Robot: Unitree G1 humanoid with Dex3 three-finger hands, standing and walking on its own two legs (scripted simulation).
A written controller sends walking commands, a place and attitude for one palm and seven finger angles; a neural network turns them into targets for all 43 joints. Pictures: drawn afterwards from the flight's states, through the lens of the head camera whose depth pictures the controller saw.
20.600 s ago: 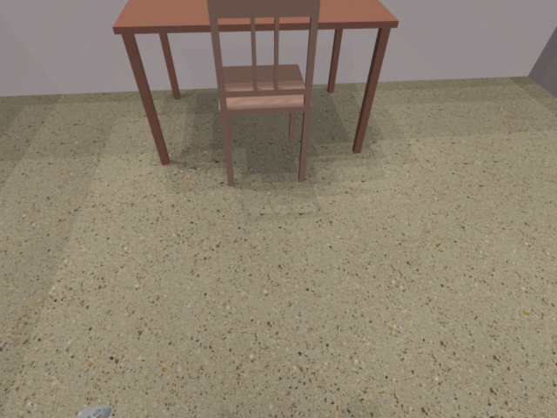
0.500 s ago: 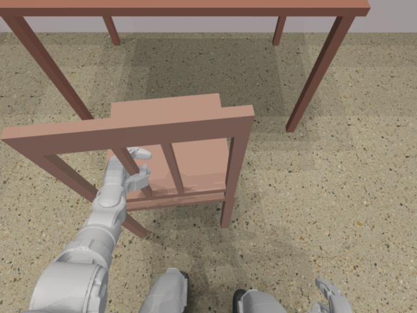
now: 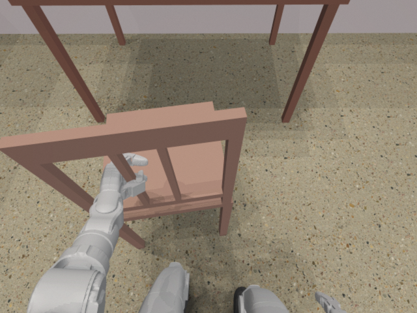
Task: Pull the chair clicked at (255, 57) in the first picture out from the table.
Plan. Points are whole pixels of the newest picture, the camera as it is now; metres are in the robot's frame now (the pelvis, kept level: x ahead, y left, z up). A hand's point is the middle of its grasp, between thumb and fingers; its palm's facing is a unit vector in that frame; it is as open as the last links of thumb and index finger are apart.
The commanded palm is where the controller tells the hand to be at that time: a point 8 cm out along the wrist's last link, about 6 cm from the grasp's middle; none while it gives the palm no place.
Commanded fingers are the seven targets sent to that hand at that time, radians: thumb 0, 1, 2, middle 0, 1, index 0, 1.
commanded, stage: step backward, pulling the chair out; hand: left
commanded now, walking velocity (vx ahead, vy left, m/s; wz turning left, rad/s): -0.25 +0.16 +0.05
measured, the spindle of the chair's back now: (133, 181) +0.38 +0.19 -0.08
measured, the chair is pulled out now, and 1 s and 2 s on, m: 0.48 0.64 0.64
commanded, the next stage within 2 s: stop walking, hand still on the chair in 0.06 s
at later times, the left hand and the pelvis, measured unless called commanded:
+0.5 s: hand (123, 243) +0.24 +0.18 -0.05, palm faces +0.06 -0.98 -0.18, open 5.0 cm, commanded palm +0.22 +0.23 -0.04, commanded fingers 0.00 0.90 0.90 -0.50 -1.45 -0.50 -1.45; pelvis -0.06 +0.03 +0.01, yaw +2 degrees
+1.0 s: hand (119, 259) +0.21 +0.18 -0.05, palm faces +0.04 -0.98 -0.18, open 5.0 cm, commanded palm +0.19 +0.23 -0.04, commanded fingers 0.00 0.90 0.90 -0.50 -1.45 -0.50 -1.45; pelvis -0.06 +0.04 +0.02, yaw +1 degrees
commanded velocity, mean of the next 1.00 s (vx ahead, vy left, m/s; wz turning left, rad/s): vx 0.02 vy -0.03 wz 0.00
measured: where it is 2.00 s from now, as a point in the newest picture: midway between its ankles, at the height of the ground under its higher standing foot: outside the picture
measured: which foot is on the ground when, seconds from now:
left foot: up 0.00-0.18, down 0.20-1.00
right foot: down 0.00-0.22, up 0.24-0.36, down 0.38-1.00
